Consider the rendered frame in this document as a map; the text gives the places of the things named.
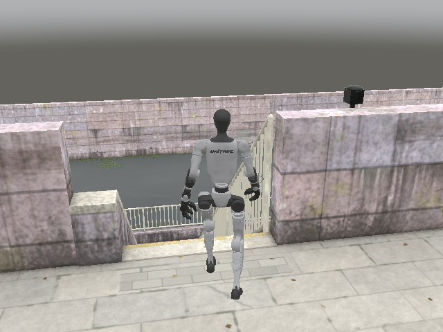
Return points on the left robot forearm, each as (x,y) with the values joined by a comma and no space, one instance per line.
(188,187)

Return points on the right robot hand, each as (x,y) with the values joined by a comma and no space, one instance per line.
(250,191)

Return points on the right robot foot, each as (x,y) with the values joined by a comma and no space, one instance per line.
(235,294)

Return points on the robot right upper arm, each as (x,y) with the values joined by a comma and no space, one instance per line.
(243,146)

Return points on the robot left upper arm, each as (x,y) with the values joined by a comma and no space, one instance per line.
(200,145)

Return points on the left robot hand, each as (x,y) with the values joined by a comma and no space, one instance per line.
(184,209)

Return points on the left robot thigh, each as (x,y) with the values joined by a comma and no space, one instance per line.
(205,205)

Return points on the right robot forearm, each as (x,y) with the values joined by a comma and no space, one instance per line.
(254,181)

